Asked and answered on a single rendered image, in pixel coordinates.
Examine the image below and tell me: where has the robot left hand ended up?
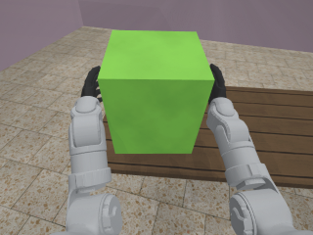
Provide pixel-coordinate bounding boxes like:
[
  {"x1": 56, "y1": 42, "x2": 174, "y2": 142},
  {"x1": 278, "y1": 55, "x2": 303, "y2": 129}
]
[{"x1": 80, "y1": 66, "x2": 103, "y2": 103}]

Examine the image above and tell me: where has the robot right hand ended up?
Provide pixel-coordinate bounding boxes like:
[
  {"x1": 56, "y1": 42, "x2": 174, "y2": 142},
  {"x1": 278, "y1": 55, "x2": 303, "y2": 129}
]
[{"x1": 208, "y1": 64, "x2": 227, "y2": 105}]

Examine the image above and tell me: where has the robot left upper arm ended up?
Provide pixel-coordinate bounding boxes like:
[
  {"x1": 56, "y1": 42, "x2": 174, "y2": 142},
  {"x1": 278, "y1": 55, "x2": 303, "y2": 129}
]
[{"x1": 49, "y1": 193, "x2": 123, "y2": 235}]

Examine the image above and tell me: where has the carton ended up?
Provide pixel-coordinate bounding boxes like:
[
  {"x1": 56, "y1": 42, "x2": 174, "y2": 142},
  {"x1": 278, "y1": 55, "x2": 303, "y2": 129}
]
[{"x1": 97, "y1": 29, "x2": 215, "y2": 154}]

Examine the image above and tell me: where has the robot right upper arm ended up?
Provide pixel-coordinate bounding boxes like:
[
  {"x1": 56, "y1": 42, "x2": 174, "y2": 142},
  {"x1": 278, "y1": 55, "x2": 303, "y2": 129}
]
[{"x1": 229, "y1": 188, "x2": 313, "y2": 235}]

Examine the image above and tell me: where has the table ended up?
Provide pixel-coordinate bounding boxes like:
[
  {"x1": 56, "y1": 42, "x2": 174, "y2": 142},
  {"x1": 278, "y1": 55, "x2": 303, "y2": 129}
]
[{"x1": 103, "y1": 86, "x2": 313, "y2": 189}]

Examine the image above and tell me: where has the left robot forearm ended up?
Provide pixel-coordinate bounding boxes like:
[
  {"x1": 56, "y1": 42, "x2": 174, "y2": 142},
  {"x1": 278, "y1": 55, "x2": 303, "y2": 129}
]
[{"x1": 66, "y1": 96, "x2": 112, "y2": 231}]

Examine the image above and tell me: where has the right robot forearm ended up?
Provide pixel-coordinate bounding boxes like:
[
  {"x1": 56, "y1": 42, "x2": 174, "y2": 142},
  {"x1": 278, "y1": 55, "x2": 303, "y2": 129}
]
[{"x1": 206, "y1": 97, "x2": 293, "y2": 224}]

